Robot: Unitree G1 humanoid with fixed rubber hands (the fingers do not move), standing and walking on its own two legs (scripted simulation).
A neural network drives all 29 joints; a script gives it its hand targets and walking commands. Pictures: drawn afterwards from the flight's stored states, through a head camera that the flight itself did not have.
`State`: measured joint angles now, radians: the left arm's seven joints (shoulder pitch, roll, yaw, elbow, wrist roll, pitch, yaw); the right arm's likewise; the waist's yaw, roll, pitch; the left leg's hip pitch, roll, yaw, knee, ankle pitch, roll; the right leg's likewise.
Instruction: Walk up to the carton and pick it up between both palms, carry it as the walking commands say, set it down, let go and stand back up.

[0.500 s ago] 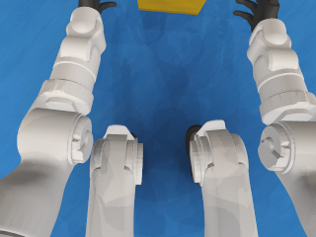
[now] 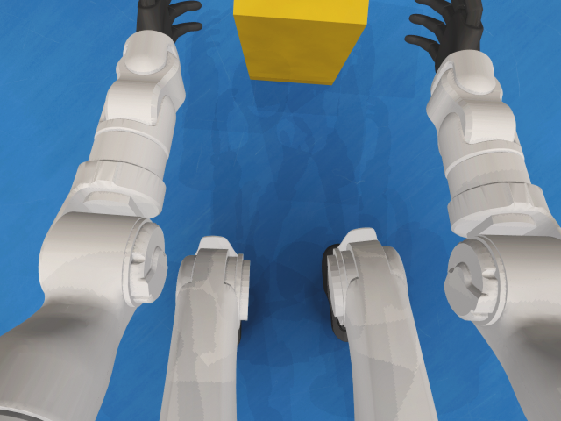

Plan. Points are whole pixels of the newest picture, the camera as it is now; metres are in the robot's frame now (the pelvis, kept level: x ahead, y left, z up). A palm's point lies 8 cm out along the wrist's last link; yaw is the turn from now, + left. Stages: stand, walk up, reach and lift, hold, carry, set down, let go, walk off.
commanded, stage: set down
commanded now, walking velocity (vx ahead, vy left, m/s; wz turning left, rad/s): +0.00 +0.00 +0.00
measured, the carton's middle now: (298, 2) +0.67 -0.04 -0.31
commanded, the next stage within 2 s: let go in 1.02 s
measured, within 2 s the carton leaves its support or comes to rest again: neither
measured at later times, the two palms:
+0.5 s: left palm out of the picture +0.56 +0.13 +0.03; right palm out of the picture +0.52 -0.20 +0.03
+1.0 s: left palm out of the picture +0.55 +0.13 +0.12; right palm out of the picture +0.51 -0.20 +0.13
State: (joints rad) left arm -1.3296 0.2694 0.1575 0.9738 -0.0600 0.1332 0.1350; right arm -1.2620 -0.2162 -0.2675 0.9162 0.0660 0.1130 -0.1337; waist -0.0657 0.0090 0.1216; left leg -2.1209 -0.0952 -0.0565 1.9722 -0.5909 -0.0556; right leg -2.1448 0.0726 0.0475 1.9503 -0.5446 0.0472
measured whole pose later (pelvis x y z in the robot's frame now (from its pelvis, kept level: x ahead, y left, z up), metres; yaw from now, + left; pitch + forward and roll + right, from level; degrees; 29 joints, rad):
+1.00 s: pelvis +0.04 +0.00 +0.24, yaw +0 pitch +43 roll +0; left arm -1.09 0.12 0.37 0.88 0.22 0.11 0.06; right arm -1.01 -0.08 -0.44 0.80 -0.19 0.09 -0.05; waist -0.06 0.02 -0.03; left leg -1.43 -0.06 -0.10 0.98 -0.30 -0.03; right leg -1.44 0.05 0.06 0.95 -0.26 0.02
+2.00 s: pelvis +0.12 +0.00 +0.34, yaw -1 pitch -2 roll +0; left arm 0.22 0.21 0.04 0.43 0.01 0.10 -0.07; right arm 0.23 -0.21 -0.04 0.43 -0.01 0.11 0.07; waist 0.01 -0.01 0.07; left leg -0.12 -0.03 -0.08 0.44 -0.29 0.00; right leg -0.15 0.02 0.07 0.45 -0.27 0.01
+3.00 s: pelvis +0.12 +0.00 +0.33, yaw +0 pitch -2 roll +0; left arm 0.21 0.27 0.05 0.77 0.02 0.00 0.04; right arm 0.22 -0.30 -0.04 0.76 -0.02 0.00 -0.04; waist 0.00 0.01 0.03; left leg -0.16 -0.02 -0.07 0.52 -0.32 -0.01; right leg -0.18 0.03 0.05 0.52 -0.30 0.00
